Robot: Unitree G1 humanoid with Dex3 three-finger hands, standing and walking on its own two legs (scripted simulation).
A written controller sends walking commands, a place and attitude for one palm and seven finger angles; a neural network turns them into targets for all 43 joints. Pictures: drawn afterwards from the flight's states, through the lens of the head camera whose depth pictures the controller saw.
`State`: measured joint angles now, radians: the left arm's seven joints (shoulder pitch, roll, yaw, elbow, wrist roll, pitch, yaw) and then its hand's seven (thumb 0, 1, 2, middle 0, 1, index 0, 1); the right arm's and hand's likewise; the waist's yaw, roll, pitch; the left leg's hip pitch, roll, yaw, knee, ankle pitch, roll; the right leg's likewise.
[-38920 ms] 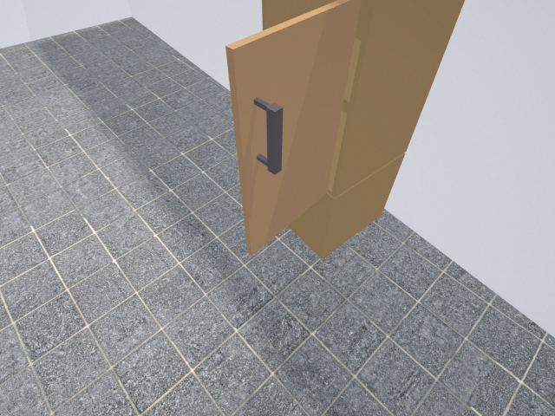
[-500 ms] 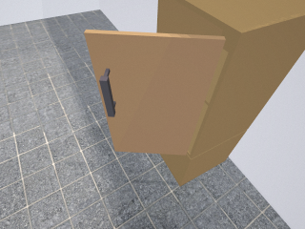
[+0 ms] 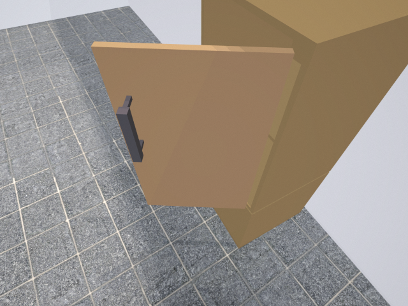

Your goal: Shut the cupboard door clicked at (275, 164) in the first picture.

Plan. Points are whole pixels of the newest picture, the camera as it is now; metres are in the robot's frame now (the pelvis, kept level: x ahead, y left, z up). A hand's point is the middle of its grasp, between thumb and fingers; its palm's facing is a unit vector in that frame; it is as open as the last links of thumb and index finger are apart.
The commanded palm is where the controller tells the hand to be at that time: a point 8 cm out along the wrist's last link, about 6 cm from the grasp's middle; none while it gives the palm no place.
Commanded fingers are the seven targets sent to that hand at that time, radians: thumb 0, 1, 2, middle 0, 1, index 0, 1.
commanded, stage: come to a stop and stand still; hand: left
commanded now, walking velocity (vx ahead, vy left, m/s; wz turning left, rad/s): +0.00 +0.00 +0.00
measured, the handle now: (133, 130) +0.44 +0.20 +0.08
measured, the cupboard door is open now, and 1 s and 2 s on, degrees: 59 59 59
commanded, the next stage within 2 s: look again from close up in 0.54 s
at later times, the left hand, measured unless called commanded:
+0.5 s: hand out of the picture +0.02 +0.22 -0.16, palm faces -0.03 -0.97 -0.24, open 7.4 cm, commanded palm none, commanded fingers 0.00 0.90 0.90 -0.20 -0.30 -0.20 -0.30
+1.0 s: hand out of the picture +0.02 +0.22 -0.17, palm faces -0.02 -0.98 -0.22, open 7.4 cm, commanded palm none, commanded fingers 0.00 0.90 0.90 -0.20 -0.30 -0.20 -0.30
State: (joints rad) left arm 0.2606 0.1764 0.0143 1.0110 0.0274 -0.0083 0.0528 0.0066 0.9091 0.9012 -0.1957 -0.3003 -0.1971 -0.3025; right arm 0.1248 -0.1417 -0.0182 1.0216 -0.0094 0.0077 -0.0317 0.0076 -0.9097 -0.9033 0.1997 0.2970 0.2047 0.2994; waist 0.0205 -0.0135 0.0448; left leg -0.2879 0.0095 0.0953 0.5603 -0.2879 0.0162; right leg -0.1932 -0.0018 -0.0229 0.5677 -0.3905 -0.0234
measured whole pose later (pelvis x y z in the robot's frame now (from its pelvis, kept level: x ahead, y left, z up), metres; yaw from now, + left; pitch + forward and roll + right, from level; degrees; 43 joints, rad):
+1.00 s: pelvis -0.01 +0.03 +0.01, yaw -1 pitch +0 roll +0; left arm 0.25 0.21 -0.02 1.09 0.02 -0.01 0.03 0.01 0.91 0.90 -0.20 -0.30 -0.20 -0.30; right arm 0.16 -0.21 0.01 1.10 -0.01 -0.03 -0.01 0.01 -0.91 -0.90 0.20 0.30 0.20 0.30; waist 0.01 -0.03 0.02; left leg -0.22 -0.02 0.12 0.45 -0.23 0.06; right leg -0.13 -0.03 0.00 0.45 -0.32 0.02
